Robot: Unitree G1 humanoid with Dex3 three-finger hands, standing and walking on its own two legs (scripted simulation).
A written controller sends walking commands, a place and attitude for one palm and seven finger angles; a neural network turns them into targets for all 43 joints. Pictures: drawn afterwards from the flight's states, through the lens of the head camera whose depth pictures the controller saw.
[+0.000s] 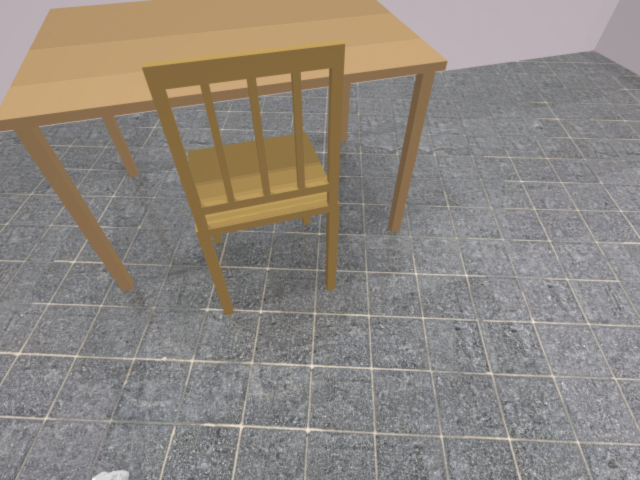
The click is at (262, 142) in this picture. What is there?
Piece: chair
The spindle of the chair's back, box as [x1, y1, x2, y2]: [247, 78, 270, 195]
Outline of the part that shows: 247,79 261,181 263,193 265,195 270,193 255,78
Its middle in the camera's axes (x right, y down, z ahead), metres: -0.15 -0.23 +0.94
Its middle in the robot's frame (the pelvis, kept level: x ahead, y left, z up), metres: +0.85 +0.19 -0.07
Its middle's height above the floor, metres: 0.70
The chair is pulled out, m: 0.00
